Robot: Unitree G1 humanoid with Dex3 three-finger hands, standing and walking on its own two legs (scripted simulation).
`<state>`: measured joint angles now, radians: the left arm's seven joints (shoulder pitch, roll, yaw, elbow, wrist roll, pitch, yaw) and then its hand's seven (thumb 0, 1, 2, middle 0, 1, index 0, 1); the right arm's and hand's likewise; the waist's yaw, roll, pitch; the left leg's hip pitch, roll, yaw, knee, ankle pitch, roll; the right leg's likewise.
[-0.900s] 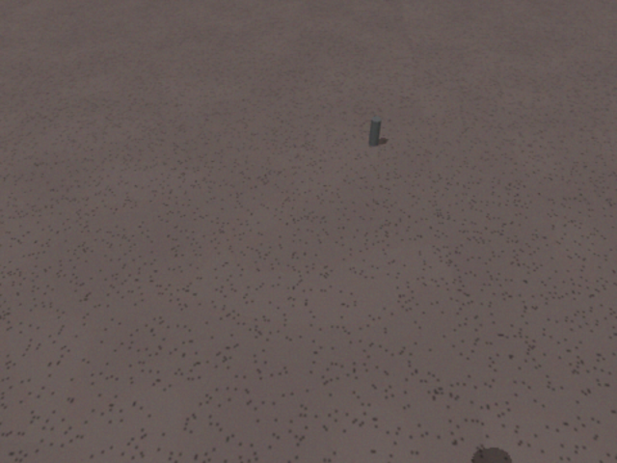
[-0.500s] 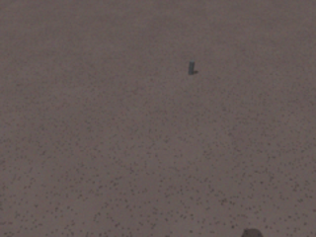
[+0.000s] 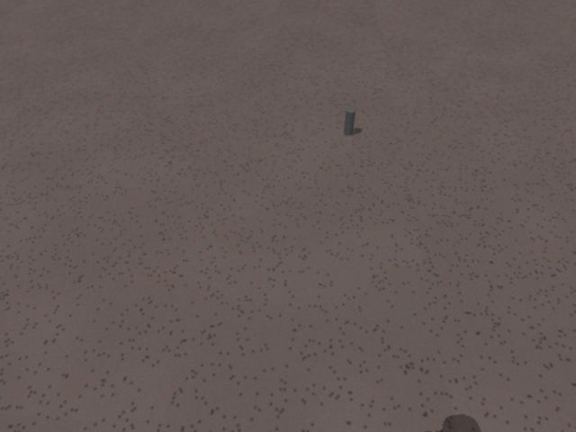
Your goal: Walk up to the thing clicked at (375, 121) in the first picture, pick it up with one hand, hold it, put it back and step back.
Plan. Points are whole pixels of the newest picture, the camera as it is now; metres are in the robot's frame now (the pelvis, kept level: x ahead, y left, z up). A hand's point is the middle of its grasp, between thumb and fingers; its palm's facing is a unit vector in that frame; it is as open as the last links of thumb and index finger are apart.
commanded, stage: stand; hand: left
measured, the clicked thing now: (349, 121) +1.78 -0.30 -0.71
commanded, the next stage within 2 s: walk up in 0.22 s
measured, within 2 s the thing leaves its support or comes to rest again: neither
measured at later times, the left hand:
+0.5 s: hand out of the picture +0.16 +0.23 -0.14, palm faces -0.16 -0.91 -0.38, open 7.4 cm
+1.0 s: hand (231, 324) +0.35 +0.14 -0.17, palm faces -0.20 -0.93 -0.32, open 7.4 cm
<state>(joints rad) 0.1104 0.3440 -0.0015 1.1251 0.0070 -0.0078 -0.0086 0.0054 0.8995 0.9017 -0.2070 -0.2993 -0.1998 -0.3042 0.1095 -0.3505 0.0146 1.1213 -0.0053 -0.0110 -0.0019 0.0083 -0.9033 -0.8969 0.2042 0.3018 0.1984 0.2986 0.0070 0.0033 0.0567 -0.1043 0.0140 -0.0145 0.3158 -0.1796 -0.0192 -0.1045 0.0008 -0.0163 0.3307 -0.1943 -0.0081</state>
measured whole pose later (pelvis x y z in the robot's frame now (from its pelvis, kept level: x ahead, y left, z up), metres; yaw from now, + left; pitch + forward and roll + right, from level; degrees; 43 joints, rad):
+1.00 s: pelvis +0.29 -0.12 -0.03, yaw -13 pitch -1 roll -2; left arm 0.38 0.41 0.05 0.90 0.01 -0.07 -0.07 0.01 0.89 0.90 -0.21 -0.30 -0.20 -0.30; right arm 0.18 -0.42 -0.08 0.91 -0.03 -0.05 0.09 0.01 -0.90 -0.90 0.20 0.30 0.20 0.30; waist 0.06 0.01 0.06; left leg -0.45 0.09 0.04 0.53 -0.09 0.02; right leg 0.01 0.02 -0.01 0.48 -0.46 -0.01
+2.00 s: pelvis +0.76 -0.23 -0.01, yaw -18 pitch -3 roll +0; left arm 0.30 0.46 0.04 0.94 0.00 -0.05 -0.06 0.01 0.90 0.90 -0.21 -0.30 -0.20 -0.30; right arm 0.29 -0.39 -0.05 0.87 0.00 -0.09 0.06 0.01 -0.90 -0.90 0.21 0.30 0.20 0.30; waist 0.00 -0.07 0.07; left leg -0.25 0.04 0.11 0.52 -0.23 0.03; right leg -0.47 -0.08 0.01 1.04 -0.33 -0.02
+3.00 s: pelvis +1.13 -0.33 -0.01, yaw -17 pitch -2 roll +0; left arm 0.29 0.43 0.05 0.91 0.01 -0.04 -0.06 0.01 0.90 0.90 -0.21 -0.30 -0.20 -0.30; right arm 0.32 -0.41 -0.05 0.85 -0.01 -0.07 0.05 0.01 -0.90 -0.90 0.21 0.30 0.20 0.30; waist -0.02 -0.04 0.08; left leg -0.18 0.02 0.10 0.48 -0.26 0.04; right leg -0.49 -0.11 -0.02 0.80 -0.28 0.00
